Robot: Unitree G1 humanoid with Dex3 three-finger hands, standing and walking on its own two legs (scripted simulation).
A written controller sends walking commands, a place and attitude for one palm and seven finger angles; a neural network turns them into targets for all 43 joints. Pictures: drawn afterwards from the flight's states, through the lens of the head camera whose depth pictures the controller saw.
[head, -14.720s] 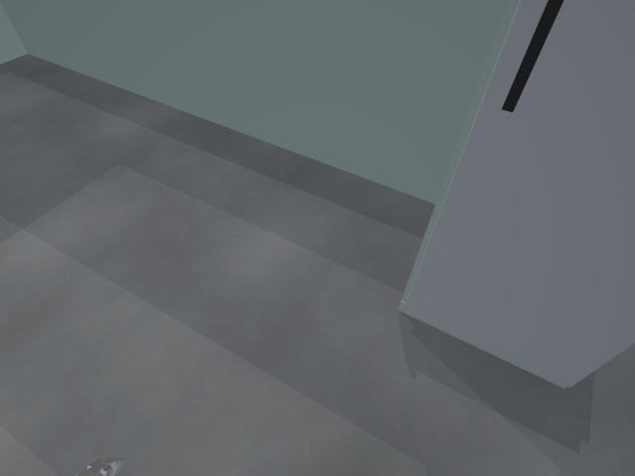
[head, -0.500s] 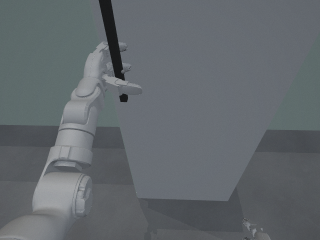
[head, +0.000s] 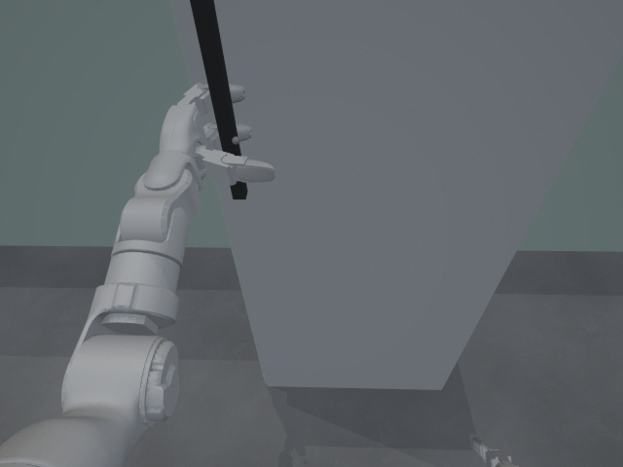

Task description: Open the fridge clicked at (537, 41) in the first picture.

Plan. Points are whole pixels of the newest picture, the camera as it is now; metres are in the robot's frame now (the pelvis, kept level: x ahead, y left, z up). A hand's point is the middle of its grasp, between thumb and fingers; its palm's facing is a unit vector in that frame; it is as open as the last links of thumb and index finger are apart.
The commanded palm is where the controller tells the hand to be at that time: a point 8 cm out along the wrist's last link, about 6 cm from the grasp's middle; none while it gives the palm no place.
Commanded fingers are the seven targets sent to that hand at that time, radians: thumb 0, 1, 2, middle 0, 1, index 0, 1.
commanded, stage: grip the handle and tug to test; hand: left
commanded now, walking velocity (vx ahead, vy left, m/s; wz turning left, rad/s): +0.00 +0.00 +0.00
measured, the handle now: (226, 104) +0.49 +0.13 +0.26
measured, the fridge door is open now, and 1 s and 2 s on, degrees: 0 0 16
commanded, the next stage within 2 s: pull the door a little, standing still in 1.30 s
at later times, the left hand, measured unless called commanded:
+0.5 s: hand (236, 139) +0.43 +0.11 +0.24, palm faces +0.01 -1.00 +0.01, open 6.7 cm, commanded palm +0.41 +0.16 +0.23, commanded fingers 0.00 0.90 0.90 -0.45 -1.40 -0.45 -1.40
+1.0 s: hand (239, 140) +0.44 +0.11 +0.23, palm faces +0.01 -1.00 +0.02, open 5.4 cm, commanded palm +0.40 +0.16 +0.23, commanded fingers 0.00 0.90 0.90 -0.45 -1.40 -0.45 -1.40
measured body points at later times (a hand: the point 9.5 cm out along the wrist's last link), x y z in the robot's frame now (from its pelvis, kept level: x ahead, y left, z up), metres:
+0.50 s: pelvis +0.00 +0.00 +0.00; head -0.01 -0.01 +0.45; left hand +0.43 +0.17 +0.24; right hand +0.13 -0.24 -0.11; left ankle +0.02 +0.13 -0.74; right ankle -0.05 -0.11 -0.74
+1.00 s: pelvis +0.00 +0.00 +0.00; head -0.01 -0.02 +0.45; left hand +0.43 +0.16 +0.24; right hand +0.13 -0.25 -0.11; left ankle +0.02 +0.13 -0.74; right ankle -0.05 -0.11 -0.74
